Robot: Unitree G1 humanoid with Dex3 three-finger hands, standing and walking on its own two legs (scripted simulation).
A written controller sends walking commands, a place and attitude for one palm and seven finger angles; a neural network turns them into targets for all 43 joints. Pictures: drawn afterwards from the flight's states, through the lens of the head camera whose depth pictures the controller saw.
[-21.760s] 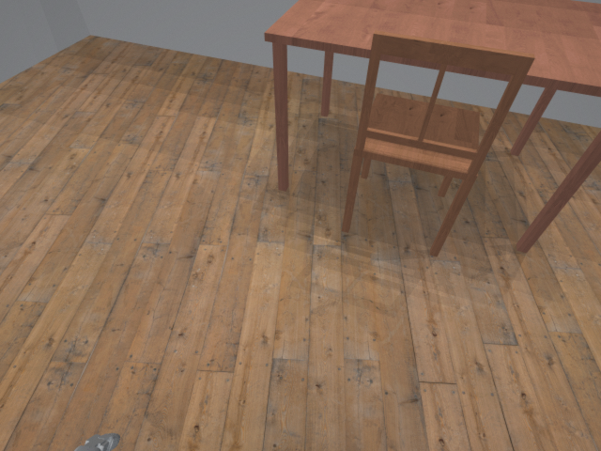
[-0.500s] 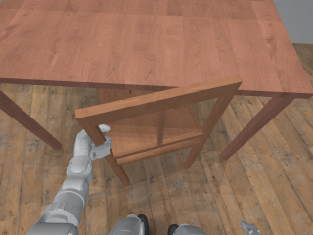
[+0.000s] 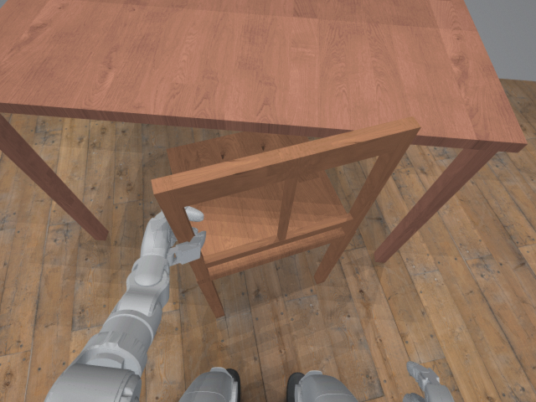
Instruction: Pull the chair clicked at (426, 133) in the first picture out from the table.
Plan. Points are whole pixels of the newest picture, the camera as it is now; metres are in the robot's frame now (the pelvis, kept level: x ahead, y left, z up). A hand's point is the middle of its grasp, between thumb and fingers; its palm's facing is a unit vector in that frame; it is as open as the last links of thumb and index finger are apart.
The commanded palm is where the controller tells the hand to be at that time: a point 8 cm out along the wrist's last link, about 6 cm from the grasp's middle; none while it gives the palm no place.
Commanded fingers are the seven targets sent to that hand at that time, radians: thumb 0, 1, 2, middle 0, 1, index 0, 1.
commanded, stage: step backward, pulling the chair out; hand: left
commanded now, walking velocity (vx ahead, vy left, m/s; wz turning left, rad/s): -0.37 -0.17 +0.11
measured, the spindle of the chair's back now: (286, 210) +0.44 -0.03 -0.09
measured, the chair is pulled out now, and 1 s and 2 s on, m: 0.04 0.18 0.35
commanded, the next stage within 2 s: none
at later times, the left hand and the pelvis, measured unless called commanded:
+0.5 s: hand (201, 297) +0.27 +0.11 -0.06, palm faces +0.04 -0.99 -0.14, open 5.9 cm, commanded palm +0.25 +0.16 -0.06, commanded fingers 0.00 0.90 0.90 -0.50 -1.45 -0.50 -1.45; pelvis -0.08 -0.01 +0.00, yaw +7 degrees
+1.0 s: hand (186, 344) +0.20 +0.13 -0.07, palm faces -0.01 -0.98 -0.17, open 5.9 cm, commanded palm +0.19 +0.18 -0.06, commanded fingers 0.00 0.90 0.90 -0.50 -1.45 -0.50 -1.45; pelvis -0.14 +0.00 +0.00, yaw +3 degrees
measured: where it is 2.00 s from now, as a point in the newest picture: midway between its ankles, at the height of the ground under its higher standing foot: outside the picture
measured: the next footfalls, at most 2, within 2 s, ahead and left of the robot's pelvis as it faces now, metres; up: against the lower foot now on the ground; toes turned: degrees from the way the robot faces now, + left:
left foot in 0.48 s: -0.10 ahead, +0.14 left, +0.00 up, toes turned +7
right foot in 1.00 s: -0.11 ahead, -0.12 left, +0.00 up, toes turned +2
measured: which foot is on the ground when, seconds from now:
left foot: down 0.00-0.16, up 0.18-0.46, down 0.48-1.00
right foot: down 0.00-0.82, up 0.84-0.98, down 1.00-1.00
